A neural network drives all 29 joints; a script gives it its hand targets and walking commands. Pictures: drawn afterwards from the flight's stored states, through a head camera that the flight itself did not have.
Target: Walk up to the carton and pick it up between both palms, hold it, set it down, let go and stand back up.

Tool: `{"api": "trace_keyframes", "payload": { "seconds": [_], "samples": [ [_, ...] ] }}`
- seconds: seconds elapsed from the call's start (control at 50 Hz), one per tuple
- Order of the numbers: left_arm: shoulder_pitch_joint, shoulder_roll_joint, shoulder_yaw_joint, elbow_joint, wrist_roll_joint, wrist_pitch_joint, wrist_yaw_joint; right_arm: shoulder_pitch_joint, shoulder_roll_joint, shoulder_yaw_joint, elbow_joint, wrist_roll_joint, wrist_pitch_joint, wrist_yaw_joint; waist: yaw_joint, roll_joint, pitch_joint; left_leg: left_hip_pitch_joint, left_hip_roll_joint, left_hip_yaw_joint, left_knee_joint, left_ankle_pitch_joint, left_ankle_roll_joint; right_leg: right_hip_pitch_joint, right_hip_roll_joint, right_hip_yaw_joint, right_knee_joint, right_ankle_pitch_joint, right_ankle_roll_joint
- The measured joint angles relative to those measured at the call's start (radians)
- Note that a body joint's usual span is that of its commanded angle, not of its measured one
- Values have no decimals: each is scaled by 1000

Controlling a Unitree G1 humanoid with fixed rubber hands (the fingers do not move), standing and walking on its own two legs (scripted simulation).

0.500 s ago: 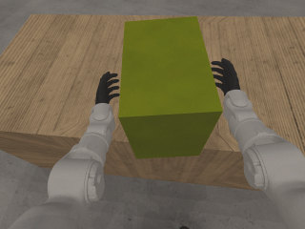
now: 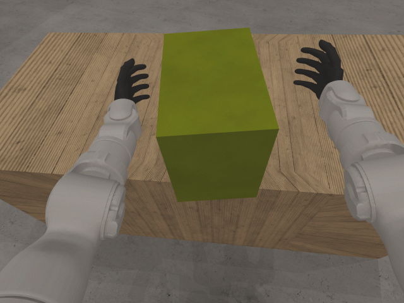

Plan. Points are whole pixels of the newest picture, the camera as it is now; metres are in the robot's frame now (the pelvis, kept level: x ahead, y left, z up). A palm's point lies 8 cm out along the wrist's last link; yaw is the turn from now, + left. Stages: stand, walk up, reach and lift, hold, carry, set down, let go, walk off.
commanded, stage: set down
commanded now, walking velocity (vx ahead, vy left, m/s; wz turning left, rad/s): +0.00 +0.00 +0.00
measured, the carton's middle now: (211, 118) +0.54 +0.01 +0.01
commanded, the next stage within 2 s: none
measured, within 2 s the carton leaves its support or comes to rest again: neither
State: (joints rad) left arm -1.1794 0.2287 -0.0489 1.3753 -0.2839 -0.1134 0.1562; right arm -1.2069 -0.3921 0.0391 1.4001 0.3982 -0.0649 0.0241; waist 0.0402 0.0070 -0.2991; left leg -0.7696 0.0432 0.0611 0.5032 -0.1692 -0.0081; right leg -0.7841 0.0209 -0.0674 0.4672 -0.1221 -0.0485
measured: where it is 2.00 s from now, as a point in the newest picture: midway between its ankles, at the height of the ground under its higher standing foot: outside the picture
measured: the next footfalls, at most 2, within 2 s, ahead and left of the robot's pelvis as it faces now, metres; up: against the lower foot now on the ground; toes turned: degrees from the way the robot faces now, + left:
none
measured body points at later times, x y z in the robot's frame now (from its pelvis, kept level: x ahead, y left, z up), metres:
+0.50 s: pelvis +0.01 -0.01 +0.01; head +0.08 -0.01 +0.46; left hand +0.50 +0.19 +0.15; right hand +0.51 -0.20 +0.17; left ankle +0.02 +0.13 -0.72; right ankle +0.04 -0.09 -0.72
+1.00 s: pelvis +0.01 +0.00 +0.02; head +0.04 +0.00 +0.47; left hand +0.44 +0.20 +0.11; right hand +0.45 -0.21 +0.12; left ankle +0.02 +0.13 -0.72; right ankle +0.04 -0.09 -0.72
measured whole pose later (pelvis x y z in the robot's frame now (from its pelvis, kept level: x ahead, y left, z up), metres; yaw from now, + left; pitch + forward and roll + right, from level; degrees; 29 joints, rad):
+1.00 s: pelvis +0.01 +0.00 +0.02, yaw +1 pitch +11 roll +0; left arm -0.79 0.20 0.11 1.03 -0.11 -0.02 0.09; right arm -0.84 -0.34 0.06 1.16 0.36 -0.07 0.00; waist 0.00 0.00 -0.16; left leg -0.44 0.03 0.03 0.42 -0.18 -0.01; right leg -0.44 0.03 -0.06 0.37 -0.13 -0.04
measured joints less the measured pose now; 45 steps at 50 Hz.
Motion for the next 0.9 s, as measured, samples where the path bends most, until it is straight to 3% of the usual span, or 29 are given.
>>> {"api": "trace_keyframes", "payload": {
  "seconds": [0.14, 0.34, 0.72, 0.9],
  "samples": [
    [-73, 26, 5, 34, -4, 82, -26, -75, -22, 36, 13, 13, 84, -1, -7, 1, 25, 76, -6, -7, -51, 21, -5, 70, -1, -2, -33, 9, -3],
    [-50, 43, 20, 34, 16, 83, -43, -58, 20, 5, -4, -22, 101, -11, -35, -11, 49, 131, -5, -25, -82, 27, -15, 129, 4, -14, -60, 7, -11],
    [146, 26, 115, -262, 110, 186, -45, 125, 2, 45, -131, 33, 101, -36, -18, -2, 87, 232, -2, -29, -84, -1, -12, 243, 13, -1, -95, -1, -1],
    [294, -2, 162, -316, 154, 143, -70, 277, 26, 39, -203, 1, 51, -33, -31, 2, 117, 314, -7, -24, -93, -7, -5, 323, 11, 10, -101, -6, 5]
  ]
}}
